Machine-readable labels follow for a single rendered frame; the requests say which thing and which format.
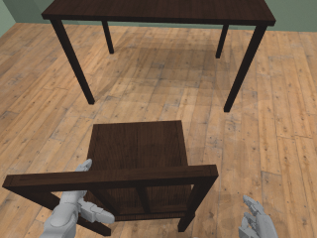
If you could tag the chair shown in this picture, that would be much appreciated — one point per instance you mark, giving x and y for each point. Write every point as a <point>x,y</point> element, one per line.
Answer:
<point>139,171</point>

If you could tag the left robot hand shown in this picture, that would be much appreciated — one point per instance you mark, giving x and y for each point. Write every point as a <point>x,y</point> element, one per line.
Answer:
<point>87,210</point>

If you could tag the table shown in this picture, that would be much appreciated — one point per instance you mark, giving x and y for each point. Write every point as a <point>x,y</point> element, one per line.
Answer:
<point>201,12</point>

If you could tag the left robot forearm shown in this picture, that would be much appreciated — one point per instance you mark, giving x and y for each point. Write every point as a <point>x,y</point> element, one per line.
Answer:
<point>62,222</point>

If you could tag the right robot hand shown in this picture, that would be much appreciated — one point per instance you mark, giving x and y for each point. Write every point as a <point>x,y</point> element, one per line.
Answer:
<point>262,225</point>

